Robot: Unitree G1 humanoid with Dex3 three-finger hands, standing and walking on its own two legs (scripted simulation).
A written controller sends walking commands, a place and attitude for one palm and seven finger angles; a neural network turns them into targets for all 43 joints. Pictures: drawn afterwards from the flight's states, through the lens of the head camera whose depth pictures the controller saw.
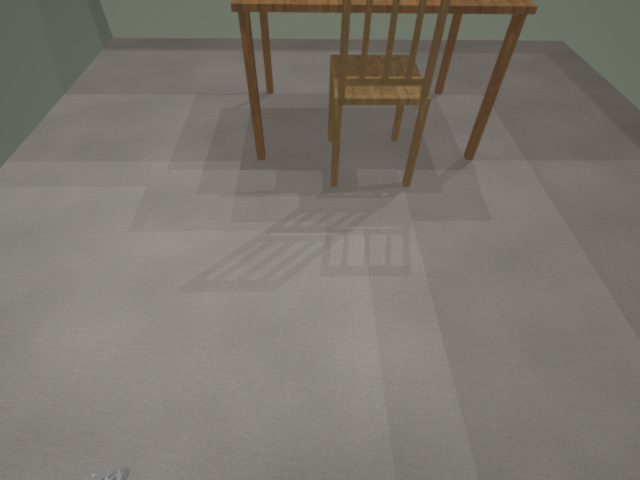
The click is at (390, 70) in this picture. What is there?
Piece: chair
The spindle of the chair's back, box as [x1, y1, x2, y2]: [383, 0, 399, 78]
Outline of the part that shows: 399,0 393,0 383,78 388,77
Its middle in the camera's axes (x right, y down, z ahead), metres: +0.25 -0.74 +1.39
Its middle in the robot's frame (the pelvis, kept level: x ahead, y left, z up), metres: +1.55 -0.18 -0.06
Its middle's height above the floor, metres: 0.71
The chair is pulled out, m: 0.00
